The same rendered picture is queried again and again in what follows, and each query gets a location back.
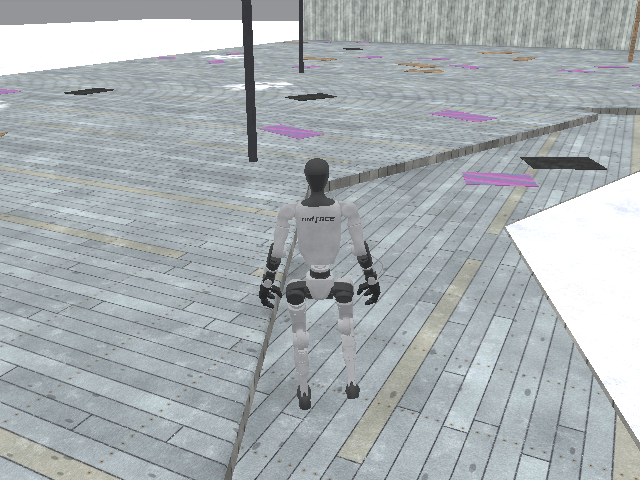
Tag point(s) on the left robot upper arm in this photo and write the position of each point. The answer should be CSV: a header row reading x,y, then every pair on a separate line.
x,y
287,212

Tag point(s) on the left robot foot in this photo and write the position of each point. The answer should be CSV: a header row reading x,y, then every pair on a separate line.
x,y
304,402

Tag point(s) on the left robot hand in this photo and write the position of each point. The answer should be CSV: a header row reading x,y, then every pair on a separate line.
x,y
264,293

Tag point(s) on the left robot forearm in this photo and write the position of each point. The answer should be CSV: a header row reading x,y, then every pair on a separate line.
x,y
271,269

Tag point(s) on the right robot hand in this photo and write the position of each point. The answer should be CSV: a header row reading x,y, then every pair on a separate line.
x,y
373,289

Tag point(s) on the robot torso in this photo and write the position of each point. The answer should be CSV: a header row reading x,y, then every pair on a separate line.
x,y
319,236

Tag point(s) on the right robot upper arm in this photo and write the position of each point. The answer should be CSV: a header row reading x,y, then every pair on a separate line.
x,y
350,211

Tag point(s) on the right robot forearm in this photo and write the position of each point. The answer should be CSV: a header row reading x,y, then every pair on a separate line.
x,y
367,266

